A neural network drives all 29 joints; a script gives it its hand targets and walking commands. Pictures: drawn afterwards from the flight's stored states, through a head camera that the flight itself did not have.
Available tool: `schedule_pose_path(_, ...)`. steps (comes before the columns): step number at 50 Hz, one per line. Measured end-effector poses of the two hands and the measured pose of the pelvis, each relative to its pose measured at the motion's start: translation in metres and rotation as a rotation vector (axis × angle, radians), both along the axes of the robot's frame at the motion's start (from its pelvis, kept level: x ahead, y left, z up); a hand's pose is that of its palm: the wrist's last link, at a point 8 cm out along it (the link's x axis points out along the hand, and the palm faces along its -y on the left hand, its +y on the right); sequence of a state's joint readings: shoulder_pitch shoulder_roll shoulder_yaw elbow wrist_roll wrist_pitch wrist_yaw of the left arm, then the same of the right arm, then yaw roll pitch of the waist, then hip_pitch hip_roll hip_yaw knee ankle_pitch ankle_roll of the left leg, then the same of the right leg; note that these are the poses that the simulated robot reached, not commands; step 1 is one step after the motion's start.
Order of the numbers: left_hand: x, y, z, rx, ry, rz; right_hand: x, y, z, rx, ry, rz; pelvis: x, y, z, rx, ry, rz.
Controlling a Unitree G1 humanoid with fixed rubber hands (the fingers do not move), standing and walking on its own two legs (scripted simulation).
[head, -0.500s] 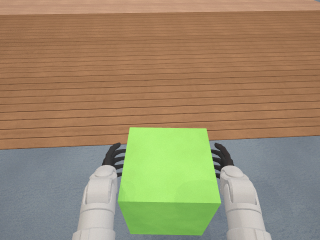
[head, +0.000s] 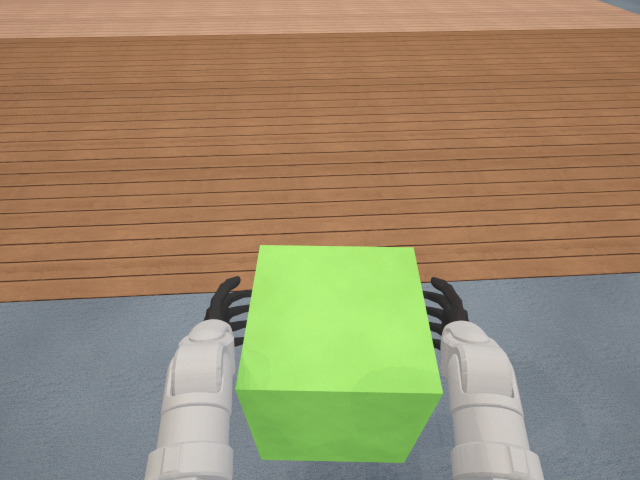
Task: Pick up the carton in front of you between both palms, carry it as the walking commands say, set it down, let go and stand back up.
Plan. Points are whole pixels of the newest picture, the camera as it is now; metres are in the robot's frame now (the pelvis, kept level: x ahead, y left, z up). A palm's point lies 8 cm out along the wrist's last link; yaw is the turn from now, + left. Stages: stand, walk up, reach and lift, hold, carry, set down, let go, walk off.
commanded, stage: hold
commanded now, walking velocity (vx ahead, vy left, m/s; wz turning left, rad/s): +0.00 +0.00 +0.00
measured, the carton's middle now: (334, 357) +0.30 +0.00 -0.02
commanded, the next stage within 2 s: carry in 0.60 s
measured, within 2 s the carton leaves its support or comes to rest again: neither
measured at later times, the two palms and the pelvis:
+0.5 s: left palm (219, 331) +0.30 +0.15 +0.05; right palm (452, 331) +0.30 -0.15 +0.05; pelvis +0.01 +0.00 +0.00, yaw +0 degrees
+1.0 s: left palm (244, 272) +0.37 +0.13 +0.08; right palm (460, 274) +0.37 -0.17 +0.08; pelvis +0.11 -0.02 -0.01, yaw +1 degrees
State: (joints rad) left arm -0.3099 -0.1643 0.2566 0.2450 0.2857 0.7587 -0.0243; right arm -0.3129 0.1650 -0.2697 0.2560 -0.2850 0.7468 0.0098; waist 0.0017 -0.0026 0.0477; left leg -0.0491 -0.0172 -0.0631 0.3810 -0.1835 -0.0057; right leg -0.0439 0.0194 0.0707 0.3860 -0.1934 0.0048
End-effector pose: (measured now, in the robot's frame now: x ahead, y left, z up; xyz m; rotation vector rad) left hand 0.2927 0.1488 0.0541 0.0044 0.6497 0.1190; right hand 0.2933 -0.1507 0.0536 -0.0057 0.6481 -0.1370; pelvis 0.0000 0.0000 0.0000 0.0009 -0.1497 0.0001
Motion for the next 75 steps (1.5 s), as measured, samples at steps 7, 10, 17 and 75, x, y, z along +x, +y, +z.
schedule_pose_path(7, 0.002, 0.000, 0.000, 0.005, 0.000, -0.004, 0.002, 0.000, 0.000, -0.007, 0.000, 0.005, 0.003, 0.000, 0.001, 0.000, 0.003, 0.000)
schedule_pose_path(10, 0.003, 0.001, 0.000, 0.010, 0.001, -0.007, 0.003, 0.001, 0.000, -0.011, 0.001, 0.008, 0.005, 0.001, 0.001, 0.000, 0.004, -0.001)
schedule_pose_path(17, 0.004, 0.001, -0.001, 0.018, 0.005, -0.013, 0.004, 0.001, -0.001, -0.019, 0.005, 0.014, 0.010, 0.001, 0.002, 0.001, 0.008, -0.001)
schedule_pose_path(75, 0.340, -0.029, 0.039, -0.065, 0.012, -0.007, 0.325, -0.028, 0.042, 0.054, 0.007, -0.106, 0.382, -0.016, -0.003, -0.010, 0.230, -0.038)
